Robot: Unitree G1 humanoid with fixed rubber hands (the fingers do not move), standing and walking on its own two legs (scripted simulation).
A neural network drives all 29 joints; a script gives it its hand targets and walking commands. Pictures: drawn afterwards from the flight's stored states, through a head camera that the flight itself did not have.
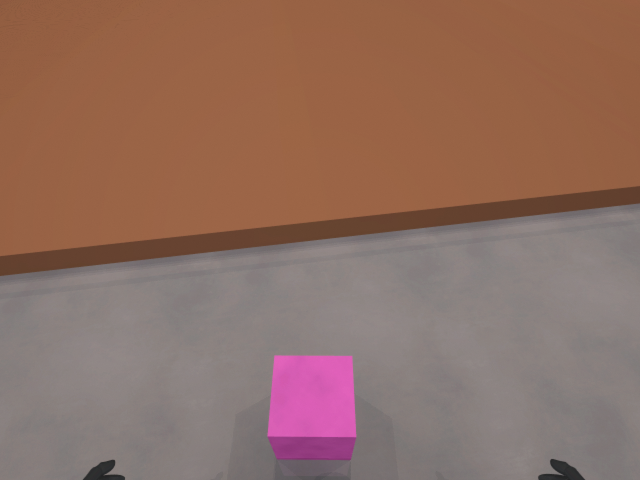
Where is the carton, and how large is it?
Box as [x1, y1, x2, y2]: [267, 356, 355, 459]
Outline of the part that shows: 274,356 267,436 277,459 350,459 355,440 351,356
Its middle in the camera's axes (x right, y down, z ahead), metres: -0.01 +0.48 +1.08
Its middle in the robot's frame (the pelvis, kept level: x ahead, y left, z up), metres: +0.40 +0.04 -0.66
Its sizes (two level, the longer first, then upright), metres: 0.210 0.200 0.250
